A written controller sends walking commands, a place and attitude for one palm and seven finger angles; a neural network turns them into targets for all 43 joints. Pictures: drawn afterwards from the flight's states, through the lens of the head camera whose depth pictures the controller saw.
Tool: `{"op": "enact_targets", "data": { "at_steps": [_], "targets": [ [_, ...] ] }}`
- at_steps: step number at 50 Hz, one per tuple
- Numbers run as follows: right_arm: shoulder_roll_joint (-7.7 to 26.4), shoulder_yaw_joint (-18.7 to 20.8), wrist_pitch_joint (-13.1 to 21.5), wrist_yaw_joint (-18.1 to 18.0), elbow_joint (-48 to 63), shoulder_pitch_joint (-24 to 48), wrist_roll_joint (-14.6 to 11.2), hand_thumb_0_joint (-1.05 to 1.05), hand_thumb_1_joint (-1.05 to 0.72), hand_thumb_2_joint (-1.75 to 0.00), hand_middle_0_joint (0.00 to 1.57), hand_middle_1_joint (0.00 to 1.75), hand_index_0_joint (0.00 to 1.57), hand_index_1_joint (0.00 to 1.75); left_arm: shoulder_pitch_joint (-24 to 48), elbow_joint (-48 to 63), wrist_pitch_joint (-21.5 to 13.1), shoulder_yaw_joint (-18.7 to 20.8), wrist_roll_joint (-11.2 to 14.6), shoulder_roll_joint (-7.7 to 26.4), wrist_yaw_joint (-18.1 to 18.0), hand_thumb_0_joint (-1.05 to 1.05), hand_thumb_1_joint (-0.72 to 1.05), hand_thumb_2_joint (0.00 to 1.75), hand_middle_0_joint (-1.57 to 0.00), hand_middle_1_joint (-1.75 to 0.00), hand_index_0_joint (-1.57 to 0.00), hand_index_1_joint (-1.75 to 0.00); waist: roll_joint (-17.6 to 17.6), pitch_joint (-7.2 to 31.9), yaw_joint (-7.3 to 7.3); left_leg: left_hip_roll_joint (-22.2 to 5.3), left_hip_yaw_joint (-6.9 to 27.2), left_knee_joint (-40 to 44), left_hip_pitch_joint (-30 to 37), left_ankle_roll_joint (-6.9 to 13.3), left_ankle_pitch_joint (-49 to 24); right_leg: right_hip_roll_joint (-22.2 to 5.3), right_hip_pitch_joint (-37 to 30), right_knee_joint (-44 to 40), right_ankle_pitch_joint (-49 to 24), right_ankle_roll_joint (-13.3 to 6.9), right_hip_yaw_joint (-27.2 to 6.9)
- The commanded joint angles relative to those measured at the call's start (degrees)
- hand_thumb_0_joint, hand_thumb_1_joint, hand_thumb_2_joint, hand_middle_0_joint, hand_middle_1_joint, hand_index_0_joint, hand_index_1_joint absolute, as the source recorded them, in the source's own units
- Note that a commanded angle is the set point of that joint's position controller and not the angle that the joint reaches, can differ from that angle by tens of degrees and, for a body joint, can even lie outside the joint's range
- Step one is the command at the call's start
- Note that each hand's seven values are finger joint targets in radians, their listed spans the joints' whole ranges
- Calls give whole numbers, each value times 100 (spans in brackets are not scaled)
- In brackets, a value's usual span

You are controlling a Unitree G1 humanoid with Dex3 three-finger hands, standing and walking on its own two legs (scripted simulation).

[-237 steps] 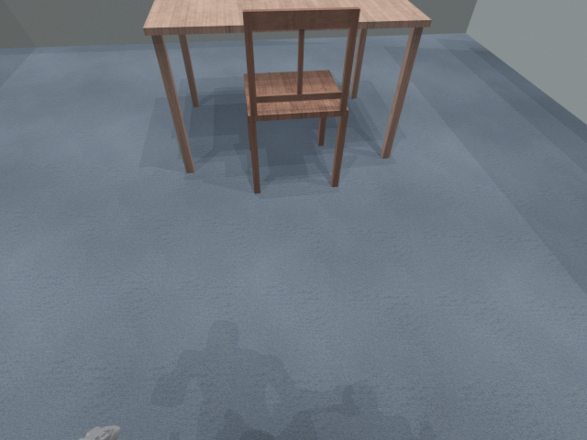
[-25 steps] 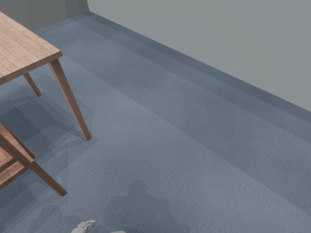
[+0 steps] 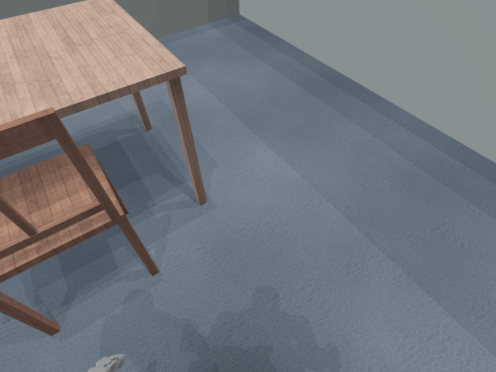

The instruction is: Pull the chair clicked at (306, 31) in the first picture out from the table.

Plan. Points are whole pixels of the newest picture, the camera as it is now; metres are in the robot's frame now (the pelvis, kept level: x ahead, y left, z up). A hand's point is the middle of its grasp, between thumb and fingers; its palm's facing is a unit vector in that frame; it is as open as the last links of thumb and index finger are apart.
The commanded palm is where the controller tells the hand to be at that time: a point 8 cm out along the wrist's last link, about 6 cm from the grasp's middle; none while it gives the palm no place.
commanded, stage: turn to face it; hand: left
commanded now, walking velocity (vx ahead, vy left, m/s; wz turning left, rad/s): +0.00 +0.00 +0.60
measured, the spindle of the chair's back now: (3, 206) +0.48 +0.62 -0.10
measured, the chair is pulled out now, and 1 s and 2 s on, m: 0.00 0.00 0.00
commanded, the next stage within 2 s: take the last steps up to it in 0.96 s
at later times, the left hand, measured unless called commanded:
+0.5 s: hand out of the picture -0.08 +0.23 -0.18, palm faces +0.37 -0.89 -0.25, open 7.4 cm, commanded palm none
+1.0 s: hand out of the picture -0.04 +0.21 -0.14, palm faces +0.49 -0.82 -0.28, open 7.4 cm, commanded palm none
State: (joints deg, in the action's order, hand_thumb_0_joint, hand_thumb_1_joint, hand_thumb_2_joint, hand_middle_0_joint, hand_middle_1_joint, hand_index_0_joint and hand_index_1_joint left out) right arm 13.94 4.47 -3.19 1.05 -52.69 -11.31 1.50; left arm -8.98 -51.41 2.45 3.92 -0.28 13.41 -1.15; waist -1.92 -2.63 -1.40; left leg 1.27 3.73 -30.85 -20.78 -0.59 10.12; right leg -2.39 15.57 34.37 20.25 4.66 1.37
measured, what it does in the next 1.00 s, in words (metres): steps on the spot, turning left: left foot, then right foot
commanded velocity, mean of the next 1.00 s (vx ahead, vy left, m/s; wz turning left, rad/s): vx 0.00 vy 0.00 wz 0.45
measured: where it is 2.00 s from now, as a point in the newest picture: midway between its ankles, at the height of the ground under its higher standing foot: outside the picture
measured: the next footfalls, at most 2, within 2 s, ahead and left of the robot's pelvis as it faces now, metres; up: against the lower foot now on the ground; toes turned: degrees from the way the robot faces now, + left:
left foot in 0.44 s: -0.04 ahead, +0.12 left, +0.00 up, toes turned +24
right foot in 0.92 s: +0.04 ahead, -0.09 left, +0.00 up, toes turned +26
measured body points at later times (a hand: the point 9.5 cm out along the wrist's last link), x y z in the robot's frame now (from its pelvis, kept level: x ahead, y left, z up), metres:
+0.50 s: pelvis -0.04 +0.02 -0.01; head -0.01 +0.06 +0.44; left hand -0.10 +0.28 -0.16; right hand +0.16 -0.19 -0.13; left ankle -0.07 +0.11 -0.73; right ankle -0.01 -0.13 -0.70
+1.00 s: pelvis -0.04 -0.02 +0.01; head +0.00 -0.03 +0.45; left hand -0.07 +0.25 -0.11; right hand +0.13 -0.21 -0.16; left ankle -0.10 +0.10 -0.69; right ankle +0.00 -0.10 -0.73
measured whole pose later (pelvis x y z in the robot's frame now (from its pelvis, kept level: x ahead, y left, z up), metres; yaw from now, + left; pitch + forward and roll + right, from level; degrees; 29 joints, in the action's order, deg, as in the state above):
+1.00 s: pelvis -0.04 -0.02 +0.01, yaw +31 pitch -1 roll +1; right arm 13.4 3.9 -4.2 0.5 -55.2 -13.1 1.1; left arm -9.6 -51.3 1.1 1.4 -1.0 10.1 -1.5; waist -2.8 -2.9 -1.8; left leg 3.5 3.2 -48.2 -22.5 -0.4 25.3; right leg -1.7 13.0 31.2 17.8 -1.7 4.3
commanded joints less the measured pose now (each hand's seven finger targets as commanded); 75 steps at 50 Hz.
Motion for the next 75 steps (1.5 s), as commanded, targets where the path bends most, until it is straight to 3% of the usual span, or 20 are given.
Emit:
{"op": "enact_targets", "data": {
  "at_steps": [1, 2, 6, 14, 19, 20, 22, 23, 28, 43, 45, 46, 48, 52, 62, 67, 68, 70, 71, 75],
  "targets": [
    [581, 219, 82, -40, 768, 507, -44, 0, -90, -90, 20, 30, 20, 30, -674, 379, -184, 280, -109, 1549, -121, 0, 90, 90, -20, -30, -20, -30, 1945, 321, 464, 83, -76, -2559, -1639, -187, 2264, -2715, -700, -2386, -22, -1124, -2374],
    [677, 246, 42, 0, 756, 433, -11, 0, -90, -90, 20, 30, 20, 30, -277, 514, -185, 219, -105, 1315, -122, 0, 90, 90, -20, -30, -20, -30, 1249, 151, 240, -97, 146, -3290, -1423, -116, 1917, -2484, -58, -2346, 189, -1212, -1797],
    [557, 233, -51, 87, 383, 47, 9, 0, -90, -90, 20, 30, 20, 30, 187, 584, -277, 67, -86, 747, -82, 0, 90, 90, -20, -30, -20, -30, 1257, -224, -76, -312, -264, -4044, -1401, -319, 961, -1544, -67, -1826, -1086, -863, -274],
    [371, 80, -18, 109, 612, 854, -61, 0, -90, -90, 20, 30, 20, 30, -724, 289, -229, 152, -150, 1108, -70, 0, 90, 90, -20, -30, -20, -30, 1293, 121, 442, -368, -847, -2005, -787, -392, 1498, -1920, -945, -1383, -2354, -1117, 191],
    [456, 52, 103, 67, 511, 355, -84, 0, -90, -90, 20, 30, 20, 30, -657, 220, -166, 229, -122, 1213, -37, 0, 90, 90, -20, -30, -20, -30, 1347, 613, 256, -263, -1111, -274, 404, -218, 912, -1935, -921, -508, -2779, -822, 631],
    [612, 91, 144, 68, 434, 66, -74, 0, -90, -90, 20, 30, 20, 30, -594, 238, -135, 223, -71, 1164, -17, 0, 90, 90, -20, -30, -20, -30, 942, 753, 81, -298, -998, 469, 1061, -151, 208, -1791, -549, 33, -2444, -567, 865],
    [1707, 355, 227, -15, 332, -596, -55, 0, -90, -90, 20, 30, 20, 30, -258, 640, -92, 65, -18, 528, 42, 0, 90, 90, -20, -30, -20, -30, -1724, 924, -348, -2525, 1906, 1049, 2471, 1019, -3226, -628, 1987, 2272, 1847, 184, 910],
    [1740, 346, 184, -41, 190, -899, -71, 0, -90, -90, 20, 30, 20, 30, 139, 742, -30, 32, -75, 680, 1, 0, 90, 90, -20, -30, -20, -30, -1016, 870, -456, -2692, 1607, 915, 2203, 1318, -3295, -674, 1947, 2858, 1756, 70, 327],
    [1041, 99, 260, -164, 448, 279, -50, 0, -90, -90, 20, 30, 20, 30, -198, 298, -25, 123, -54, 659, 74, 0, 90, 90, -20, -30, -20, -30, -760, 413, 87, -1431, 589, 1053, 1294, 884, -2280, -521, 1597, 3177, 279, 95, 21],
    [905, 95, 175, -145, 273, 10, -24, 0, -90, -90, 20, 30, 20, 30, -315, 303, -127, 15, 8, 460, -43, 0, 90, 90, -20, -30, -20, -30, -585, 531, 143, -1168, 1361, 718, 832, 936, -1878, 95, -258, -215, -255, -113, 66],
    [571, 51, 187, -111, 260, -29, -102, 0, -90, -90, 20, 30, 20, 30, -613, 209, -234, 76, -34, 743, -92, 0, 90, 90, -20, -30, -20, -30, 217, 684, 287, -646, 923, -49, -90, 410, -594, -579, -1481, -1526, -1087, -281, -543],
    [209, -27, 185, -96, 366, -70, -134, 0, -90, -90, 20, 30, 20, 30, -673, 211, -286, 156, -114, 1223, -125, 0, 90, 90, -20, -30, -20, -30, 1734, 598, 292, 163, -31, -1127, -990, -14, 1378, -1962, -1734, -1835, -1689, -836, -1943],
    [512, 96, 43, -118, 364, 130, -53, 0, -90, -90, 20, 30, 20, 30, -399, 323, -250, 139, -82, 1072, -147, 0, 90, 90, -20, -30, -20, -30, 1311, 273, 249, 2, 207, -2851, -853, -21, 2123, -2244, -566, -1952, -1982, -1468, -1684],
    [370, 90, -17, -39, -51, -243, -37, 0, -90, -90, 20, 30, 20, 30, -48, 361, -303, 13, -56, 642, -86, 0, 90, 90, -20, -30, -20, -30, 971, 11, 5, -143, -73, -3643, -902, -169, 1103, -1364, -479, -1791, -2013, -1144, -481],
    [114, -55, 235, 56, 21, 493, 3, 0, -90, -90, 20, 30, 20, 30, -1375, -453, -493, 47, -168, 712, 20, 0, 90, 90, -20, -30, -20, -30, 1115, -100, 573, -418, -628, -1484, -809, -87, 1356, -1640, -1252, -2328, -126, -1326, -848],
    [-36, -145, 400, -1, -312, -248, -26, 0, -90, -90, 20, 30, 20, 30, -1171, -698, -452, 31, -109, 677, 53, 0, 90, 90, -20, -30, -20, -30, 1045, 12, 173, -196, -1102, 366, 1072, 48, 691, -1226, -310, -1809, 149, -1047, -205],
    [93, -121, 442, -37, -469, -605, -40, 0, -90, -90, 20, 30, 20, 30, -1090, -718, -429, 2, -77, 562, 74, 0, 90, 90, -20, -30, -20, -30, 544, 81, -7, -221, -1054, 744, 1891, 66, 573, -1003, 274, -1413, 440, -876, 29],
    [981, 83, 486, -132, -680, -1533, 21, 0, -90, -90, 20, 30, 20, 30, -866, -478, -394, -137, -50, 18, 141, 0, 90, 90, -20, -30, -20, -30, -1716, 100, -432, -2166, 1670, 1956, 2799, 813, 2035, -67, 2039, 999, 1129, -388, 955],
    [1096, 89, 453, -163, -697, -1687, 22, 0, -90, -90, 20, 30, 20, 30, -458, -300, -404, -121, -110, 140, 131, 0, 90, 90, -20, -30, -20, -30, -1212, -291, -503, -2573, 2101, 2265, 2386, 1172, 2193, -139, 2386, 1870, 1292, -478, 472],
    [351, -160, 600, -248, -595, -932, -18, 0, -90, -90, 20, 30, 20, 30, -598, -650, -382, -68, -135, 130, 236, 0, 90, 90, -20, -30, -20, -30, -588, -775, -63, -1889, 783, 2281, 1572, 960, 604, -526, 2227, 2767, -34, -440, 36]
  ]
}}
